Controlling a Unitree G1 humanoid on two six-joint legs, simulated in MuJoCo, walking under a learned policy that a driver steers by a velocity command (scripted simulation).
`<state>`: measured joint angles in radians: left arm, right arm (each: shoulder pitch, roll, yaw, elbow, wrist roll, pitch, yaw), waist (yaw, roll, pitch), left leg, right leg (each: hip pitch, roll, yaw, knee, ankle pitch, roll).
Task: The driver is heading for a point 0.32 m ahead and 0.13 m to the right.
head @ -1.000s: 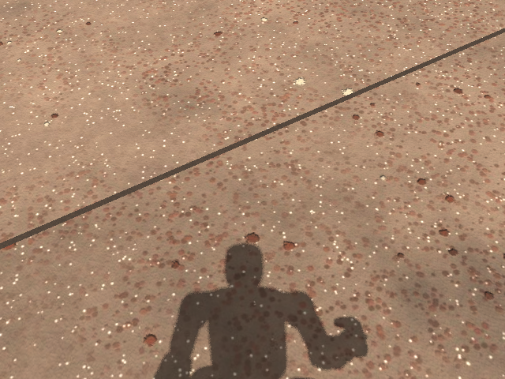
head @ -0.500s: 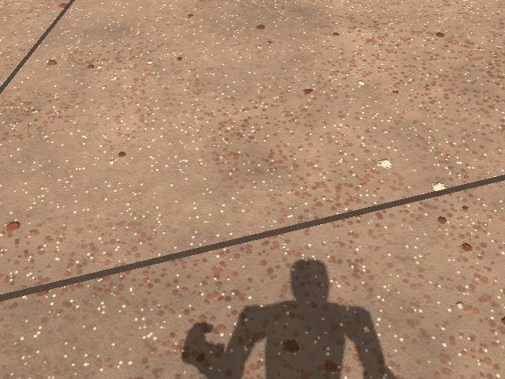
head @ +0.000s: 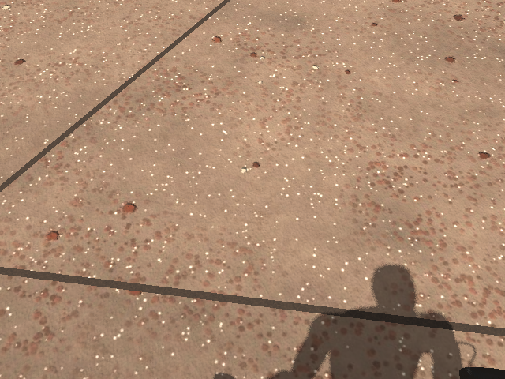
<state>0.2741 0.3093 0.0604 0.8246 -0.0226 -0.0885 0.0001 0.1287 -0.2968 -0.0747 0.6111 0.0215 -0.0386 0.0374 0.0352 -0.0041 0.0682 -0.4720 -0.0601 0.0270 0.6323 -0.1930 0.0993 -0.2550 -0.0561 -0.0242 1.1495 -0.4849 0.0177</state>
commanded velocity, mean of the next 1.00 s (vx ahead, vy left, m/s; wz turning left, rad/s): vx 0.22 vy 0.00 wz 0.01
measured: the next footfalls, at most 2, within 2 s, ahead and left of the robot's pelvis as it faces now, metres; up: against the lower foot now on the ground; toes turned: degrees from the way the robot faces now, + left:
right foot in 0.42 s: +0.42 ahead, -0.14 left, +0.00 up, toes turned -3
left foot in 0.72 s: +0.38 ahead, +0.11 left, +0.00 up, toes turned -2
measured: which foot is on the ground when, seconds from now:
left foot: down 0.00-0.44, up 0.46-0.70, down 0.72-1.00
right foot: up 0.00-0.40, down 0.42-1.00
